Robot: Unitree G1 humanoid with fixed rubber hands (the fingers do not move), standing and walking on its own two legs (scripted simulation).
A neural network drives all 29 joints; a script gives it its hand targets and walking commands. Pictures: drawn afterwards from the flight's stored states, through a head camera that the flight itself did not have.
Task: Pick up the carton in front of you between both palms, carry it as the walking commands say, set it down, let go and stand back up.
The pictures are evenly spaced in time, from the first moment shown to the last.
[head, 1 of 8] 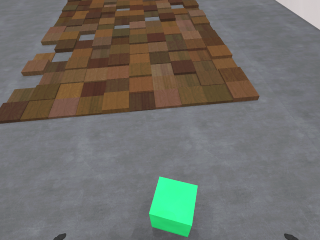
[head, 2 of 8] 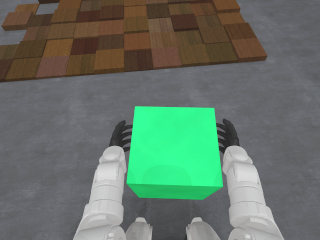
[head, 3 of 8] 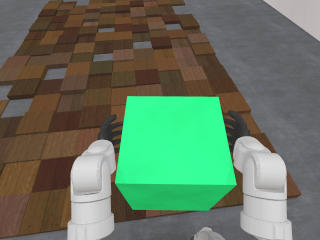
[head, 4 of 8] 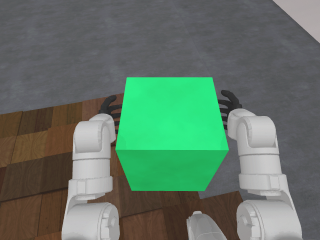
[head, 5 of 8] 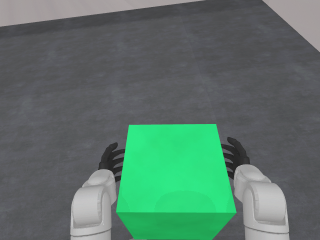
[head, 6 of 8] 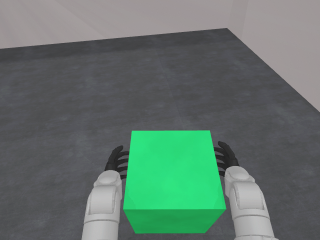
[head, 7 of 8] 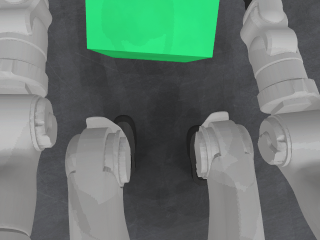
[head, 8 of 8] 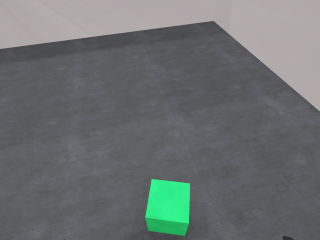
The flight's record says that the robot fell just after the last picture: no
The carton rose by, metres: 0.78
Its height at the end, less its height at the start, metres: +0.00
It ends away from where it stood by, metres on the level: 7.14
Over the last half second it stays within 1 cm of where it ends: yes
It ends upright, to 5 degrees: yes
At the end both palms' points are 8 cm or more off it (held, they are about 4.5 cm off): yes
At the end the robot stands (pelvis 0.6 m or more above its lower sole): yes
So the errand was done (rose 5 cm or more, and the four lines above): yes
